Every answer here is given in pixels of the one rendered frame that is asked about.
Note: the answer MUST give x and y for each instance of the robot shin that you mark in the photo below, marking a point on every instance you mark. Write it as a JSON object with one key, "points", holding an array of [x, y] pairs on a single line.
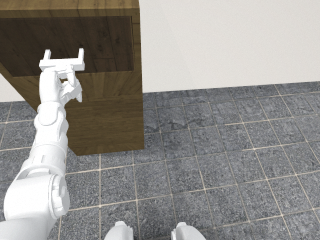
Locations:
{"points": [[181, 224], [120, 223]]}

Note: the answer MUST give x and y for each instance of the robot left forearm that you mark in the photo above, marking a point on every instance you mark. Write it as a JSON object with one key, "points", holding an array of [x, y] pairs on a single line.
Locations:
{"points": [[49, 149]]}

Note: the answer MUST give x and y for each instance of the robot left hand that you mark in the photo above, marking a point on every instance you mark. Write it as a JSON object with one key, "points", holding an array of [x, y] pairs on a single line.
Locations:
{"points": [[52, 90]]}

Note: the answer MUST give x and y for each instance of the left robot upper arm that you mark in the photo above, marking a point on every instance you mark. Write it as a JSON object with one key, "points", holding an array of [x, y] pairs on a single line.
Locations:
{"points": [[33, 206]]}

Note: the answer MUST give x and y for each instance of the handle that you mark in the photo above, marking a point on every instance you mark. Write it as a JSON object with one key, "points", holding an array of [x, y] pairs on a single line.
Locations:
{"points": [[78, 63]]}

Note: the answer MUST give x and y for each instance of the drawer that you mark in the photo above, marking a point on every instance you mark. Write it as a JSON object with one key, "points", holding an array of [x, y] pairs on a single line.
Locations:
{"points": [[106, 41]]}

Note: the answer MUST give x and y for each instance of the left robot shin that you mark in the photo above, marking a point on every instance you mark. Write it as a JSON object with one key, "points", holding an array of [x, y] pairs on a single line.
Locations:
{"points": [[120, 223]]}

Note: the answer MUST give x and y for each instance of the right robot shin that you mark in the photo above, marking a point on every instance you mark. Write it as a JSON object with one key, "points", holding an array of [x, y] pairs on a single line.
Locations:
{"points": [[181, 224]]}

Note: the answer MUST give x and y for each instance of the cabinet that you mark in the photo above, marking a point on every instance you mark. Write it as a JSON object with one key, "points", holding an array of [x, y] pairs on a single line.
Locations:
{"points": [[110, 117]]}

